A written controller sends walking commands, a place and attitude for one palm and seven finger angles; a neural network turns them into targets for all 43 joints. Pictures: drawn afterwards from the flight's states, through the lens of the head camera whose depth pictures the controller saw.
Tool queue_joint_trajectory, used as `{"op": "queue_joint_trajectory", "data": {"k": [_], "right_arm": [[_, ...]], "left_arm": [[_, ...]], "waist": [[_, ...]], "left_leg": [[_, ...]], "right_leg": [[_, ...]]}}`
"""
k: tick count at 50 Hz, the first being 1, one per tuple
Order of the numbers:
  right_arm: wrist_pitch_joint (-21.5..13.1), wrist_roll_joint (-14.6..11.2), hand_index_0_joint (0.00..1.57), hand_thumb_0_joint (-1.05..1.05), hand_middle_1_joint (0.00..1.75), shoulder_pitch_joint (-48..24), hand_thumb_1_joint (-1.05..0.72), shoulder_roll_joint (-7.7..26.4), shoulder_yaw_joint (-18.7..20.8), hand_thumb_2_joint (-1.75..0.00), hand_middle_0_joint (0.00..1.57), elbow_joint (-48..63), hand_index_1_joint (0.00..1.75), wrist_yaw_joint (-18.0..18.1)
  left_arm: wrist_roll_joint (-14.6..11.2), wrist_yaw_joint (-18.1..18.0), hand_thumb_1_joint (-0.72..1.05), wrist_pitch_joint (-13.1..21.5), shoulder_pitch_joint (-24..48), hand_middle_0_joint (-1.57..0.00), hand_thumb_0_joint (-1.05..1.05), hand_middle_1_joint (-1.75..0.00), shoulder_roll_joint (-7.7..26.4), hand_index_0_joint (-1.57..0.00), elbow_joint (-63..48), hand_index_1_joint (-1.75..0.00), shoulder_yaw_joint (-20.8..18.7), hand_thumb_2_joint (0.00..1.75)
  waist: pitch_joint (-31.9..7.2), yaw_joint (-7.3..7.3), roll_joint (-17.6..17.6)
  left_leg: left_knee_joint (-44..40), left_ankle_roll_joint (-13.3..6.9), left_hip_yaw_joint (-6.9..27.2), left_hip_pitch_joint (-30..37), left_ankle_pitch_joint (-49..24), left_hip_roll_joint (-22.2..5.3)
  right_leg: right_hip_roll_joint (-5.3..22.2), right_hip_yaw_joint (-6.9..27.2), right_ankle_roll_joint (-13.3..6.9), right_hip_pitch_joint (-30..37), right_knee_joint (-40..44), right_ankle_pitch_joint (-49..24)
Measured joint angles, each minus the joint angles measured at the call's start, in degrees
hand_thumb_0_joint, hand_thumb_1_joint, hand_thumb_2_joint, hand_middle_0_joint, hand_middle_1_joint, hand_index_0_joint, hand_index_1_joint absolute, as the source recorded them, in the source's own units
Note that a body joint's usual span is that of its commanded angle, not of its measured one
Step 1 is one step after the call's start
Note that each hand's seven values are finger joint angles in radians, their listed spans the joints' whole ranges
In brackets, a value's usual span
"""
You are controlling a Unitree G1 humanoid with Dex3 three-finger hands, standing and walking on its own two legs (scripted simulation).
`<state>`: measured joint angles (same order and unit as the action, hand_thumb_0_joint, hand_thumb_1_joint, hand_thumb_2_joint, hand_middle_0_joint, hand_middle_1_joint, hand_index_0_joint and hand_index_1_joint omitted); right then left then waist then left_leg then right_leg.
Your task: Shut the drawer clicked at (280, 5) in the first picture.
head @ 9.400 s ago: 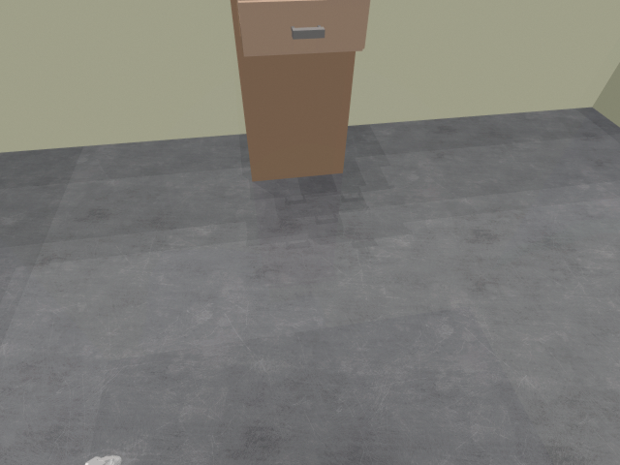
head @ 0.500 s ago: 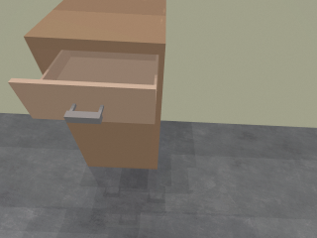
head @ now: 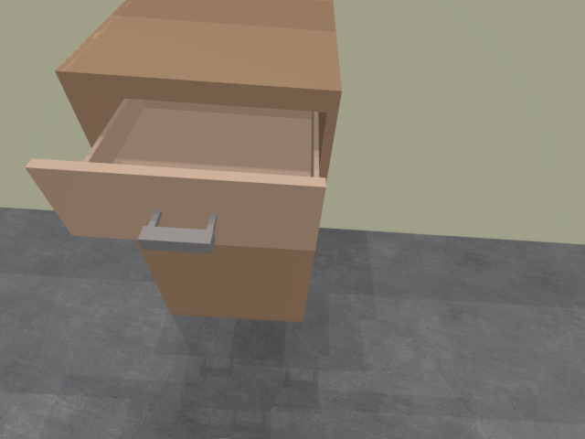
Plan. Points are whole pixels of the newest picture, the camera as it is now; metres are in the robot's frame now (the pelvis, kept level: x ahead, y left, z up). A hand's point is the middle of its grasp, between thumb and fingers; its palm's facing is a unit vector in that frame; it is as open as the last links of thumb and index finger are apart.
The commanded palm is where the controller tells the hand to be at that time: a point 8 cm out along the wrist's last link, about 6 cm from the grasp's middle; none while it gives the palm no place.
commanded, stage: come to a stop and stand still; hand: left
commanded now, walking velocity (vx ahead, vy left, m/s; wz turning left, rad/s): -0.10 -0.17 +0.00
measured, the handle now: (181, 228) +0.40 +0.21 +0.04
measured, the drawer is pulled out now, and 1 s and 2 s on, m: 0.19 0.19 0.19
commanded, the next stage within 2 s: look again from close up in 1.20 s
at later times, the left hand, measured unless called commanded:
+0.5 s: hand out of the picture +0.07 +0.19 -0.16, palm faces +0.01 -0.98 -0.22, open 7.4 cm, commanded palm none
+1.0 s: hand out of the picture +0.01 +0.23 -0.16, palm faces -0.04 -0.98 -0.21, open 7.4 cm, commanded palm none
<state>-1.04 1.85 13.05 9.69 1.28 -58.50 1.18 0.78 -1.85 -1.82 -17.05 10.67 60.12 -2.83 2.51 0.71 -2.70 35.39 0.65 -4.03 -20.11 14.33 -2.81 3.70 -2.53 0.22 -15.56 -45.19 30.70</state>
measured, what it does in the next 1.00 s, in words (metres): steps on the spot: right foot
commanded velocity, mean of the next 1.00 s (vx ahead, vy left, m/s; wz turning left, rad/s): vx -0.01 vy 0.00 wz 0.00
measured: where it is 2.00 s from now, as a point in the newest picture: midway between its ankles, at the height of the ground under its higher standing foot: outside the picture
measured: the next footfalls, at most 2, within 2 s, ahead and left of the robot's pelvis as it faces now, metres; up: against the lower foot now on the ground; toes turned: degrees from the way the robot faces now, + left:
right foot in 0.12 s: +0.02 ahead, -0.09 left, +0.00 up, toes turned -4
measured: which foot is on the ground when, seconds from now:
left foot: down 0.00-1.00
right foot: up 0.00-0.10, down 0.12-1.00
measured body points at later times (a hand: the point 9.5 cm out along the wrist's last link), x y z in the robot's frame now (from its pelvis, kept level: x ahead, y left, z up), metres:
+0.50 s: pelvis +0.00 +0.00 +0.01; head +0.01 +0.01 +0.46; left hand +0.07 +0.24 -0.14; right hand +0.05 -0.24 -0.14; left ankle +0.01 +0.13 -0.72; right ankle -0.02 -0.09 -0.72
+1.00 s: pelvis +0.00 +0.05 +0.02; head +0.01 +0.05 +0.47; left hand +0.02 +0.28 -0.14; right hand +0.01 -0.19 -0.14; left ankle +0.01 +0.13 -0.72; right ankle -0.02 -0.09 -0.72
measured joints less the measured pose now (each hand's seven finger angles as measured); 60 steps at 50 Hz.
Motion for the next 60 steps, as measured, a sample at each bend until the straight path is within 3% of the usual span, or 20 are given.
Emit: {"op": "queue_joint_trajectory", "data": {"k": [5,7,11,14,16,19,36,60], "right_arm": [[1.01,-0.21,0.20,0.00,0.30,-2.00,-0.92,-0.99,0.02,-0.90,0.20,0.10,0.30,0.70],[1.40,-0.55,0.20,0.00,0.30,-2.44,-0.93,-0.50,0.41,-0.90,0.20,0.18,0.30,0.70],[2.98,-0.80,0.20,0.00,0.30,-2.21,-0.93,0.14,0.60,-0.90,0.20,0.26,0.30,0.39],[2.96,-0.52,0.20,0.00,0.30,-0.44,-0.92,0.75,0.92,-0.90,0.20,2.93,0.30,0.06],[2.63,-0.45,0.20,0.00,0.30,0.67,-0.92,1.06,1.15,-0.90,0.20,3.96,0.30,0.31],[2.25,-0.57,0.20,0.00,0.30,1.42,-0.91,1.02,0.94,-0.90,0.20,3.78,0.30,0.53],[1.58,-0.58,0.20,0.00,0.30,0.29,-0.91,0.23,-0.97,-0.90,0.20,-0.08,0.30,-0.01],[0.90,-1.37,0.20,0.00,0.30,0.13,-0.91,-0.15,-1.49,-0.90,0.20,-6.02,0.30,-0.04]], "left_arm": [[-0.13,0.60,0.91,0.40,0.96,-0.20,0.01,-0.30,-0.09,-0.20,-1.31,-0.30,0.26,0.90],[0.17,0.54,0.91,0.77,1.04,-0.20,0.01,-0.30,-0.87,-0.20,-1.73,-0.30,0.48,0.90],[0.65,0.20,0.91,1.65,-0.11,-0.20,0.01,-0.30,-1.92,-0.20,-2.58,-0.30,2.05,0.90],[0.70,0.00,0.90,0.75,-1.74,-0.20,0.01,-0.30,-1.75,-0.20,-4.40,-0.30,3.23,0.90],[0.66,-0.34,0.90,0.41,-1.65,-0.20,0.01,-0.30,-1.65,-0.21,-5.21,-0.30,3.22,0.90],[0.31,-0.65,0.90,1.01,-0.32,-0.20,0.01,-0.30,-1.25,-0.21,-5.74,-0.30,2.88,0.90],[-0.27,-0.14,0.90,0.90,3.37,-0.20,0.01,-0.30,0.95,-0.20,-4.81,-0.30,2.96,0.90],[-0.12,-0.41,0.90,1.19,-0.50,-0.20,0.01,-0.30,-1.72,-0.20,2.95,-0.30,3.78,0.90]], "waist": [[0.16,0.07,1.20],[0.32,-0.07,2.83],[-0.50,-0.23,4.08],[-2.32,-0.53,4.42],[-3.10,-1.24,4.73],[-2.61,-1.02,3.71],[-0.70,-0.84,2.62],[0.16,-0.19,2.04]], "left_leg": [[-3.51,0.20,-0.94,1.08,-2.20,-0.05],[-2.71,0.62,-0.68,0.77,-1.89,-0.63],[0.34,-0.17,1.76,0.75,4.89,0.16],[0.85,-0.72,3.32,1.99,2.07,0.49],[0.70,0.37,4.17,2.07,4.61,0.17],[0.73,1.10,4.25,2.63,4.41,0.39],[-4.31,-1.90,1.35,6.27,1.92,2.39],[-10.40,-4.49,-0.44,9.52,-1.43,5.22]], "right_leg": [[-2.58,-1.57,-0.25,-0.08,7.04,-6.71],[-3.54,-1.85,-2.02,0.83,10.02,-11.70],[-4.25,-2.11,-3.54,1.98,11.97,-11.57],[-5.06,-1.73,-3.55,0.59,10.95,-10.99],[-5.41,-2.52,-3.51,-0.03,10.15,-10.28],[-5.16,-2.64,-3.25,0.92,10.69,-10.38],[-3.21,0.10,-0.30,3.67,15.45,-13.88],[-0.56,1.82,2.36,5.91,19.95,-16.92]]}}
